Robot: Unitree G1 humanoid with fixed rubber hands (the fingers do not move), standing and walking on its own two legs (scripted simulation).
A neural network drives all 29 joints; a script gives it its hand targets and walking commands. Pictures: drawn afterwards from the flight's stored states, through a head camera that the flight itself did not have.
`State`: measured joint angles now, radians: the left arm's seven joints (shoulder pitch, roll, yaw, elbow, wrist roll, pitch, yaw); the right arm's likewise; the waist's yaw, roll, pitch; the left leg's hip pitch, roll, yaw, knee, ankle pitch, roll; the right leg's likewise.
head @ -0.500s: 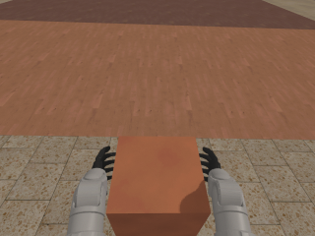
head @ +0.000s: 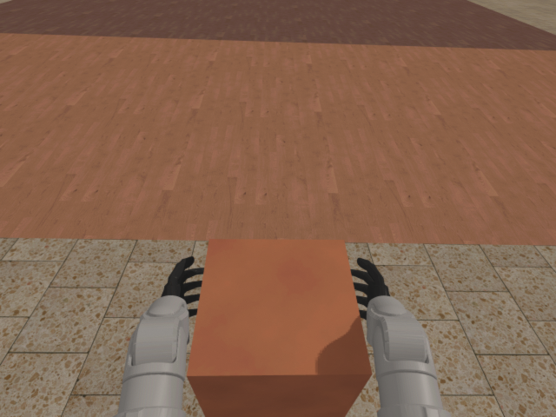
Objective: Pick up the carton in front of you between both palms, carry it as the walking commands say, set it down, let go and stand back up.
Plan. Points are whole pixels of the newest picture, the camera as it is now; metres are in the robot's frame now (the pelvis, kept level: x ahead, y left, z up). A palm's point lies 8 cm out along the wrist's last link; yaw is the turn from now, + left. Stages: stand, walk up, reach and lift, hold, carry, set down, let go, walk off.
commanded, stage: hold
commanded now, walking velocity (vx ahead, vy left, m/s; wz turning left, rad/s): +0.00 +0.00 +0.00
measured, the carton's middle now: (276, 337) +0.28 +0.00 -0.02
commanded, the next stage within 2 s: carry in 0.18 s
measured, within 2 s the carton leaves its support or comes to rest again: neither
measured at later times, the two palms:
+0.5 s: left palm (187, 265) +0.35 +0.14 +0.07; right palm (376, 267) +0.35 -0.16 +0.07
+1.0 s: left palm (203, 168) +0.57 +0.15 +0.10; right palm (347, 164) +0.60 -0.15 +0.10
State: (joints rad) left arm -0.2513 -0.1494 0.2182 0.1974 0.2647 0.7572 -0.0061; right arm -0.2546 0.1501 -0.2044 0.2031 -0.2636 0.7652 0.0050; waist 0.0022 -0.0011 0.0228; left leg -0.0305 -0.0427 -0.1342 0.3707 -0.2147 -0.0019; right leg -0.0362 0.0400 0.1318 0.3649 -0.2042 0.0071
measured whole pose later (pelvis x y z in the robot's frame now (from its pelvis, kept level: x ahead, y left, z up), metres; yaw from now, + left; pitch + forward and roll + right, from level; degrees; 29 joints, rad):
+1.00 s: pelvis +0.32 -0.02 +0.00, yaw +2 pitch +5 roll +2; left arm -0.18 -0.14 0.14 -0.37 0.11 1.23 0.09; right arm -0.20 0.14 -0.11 -0.35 -0.12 1.24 -0.09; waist 0.04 -0.02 -0.11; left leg -0.58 0.08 0.11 0.88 -0.23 0.00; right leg -0.09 -0.01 -0.17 0.26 -0.27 -0.06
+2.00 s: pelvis +0.97 +0.00 +0.01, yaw +3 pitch +4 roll +2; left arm -0.12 -0.13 0.11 -0.36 0.10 1.17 0.08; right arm -0.14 0.13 -0.08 -0.36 -0.13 1.19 -0.08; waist 0.02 -0.01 -0.03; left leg -0.58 0.11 0.08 0.94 -0.22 0.00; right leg -0.17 -0.02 -0.21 0.28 -0.19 -0.08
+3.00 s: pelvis +1.58 +0.04 +0.02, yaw +3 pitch +6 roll +1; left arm -0.80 -0.05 0.29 -0.17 0.06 1.27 0.14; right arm -0.81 0.06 -0.30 -0.20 -0.10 1.31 -0.13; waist 0.08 -0.01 0.14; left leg -0.70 0.02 0.01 1.07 -0.39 0.05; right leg -0.33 0.02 -0.11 0.49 -0.34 -0.08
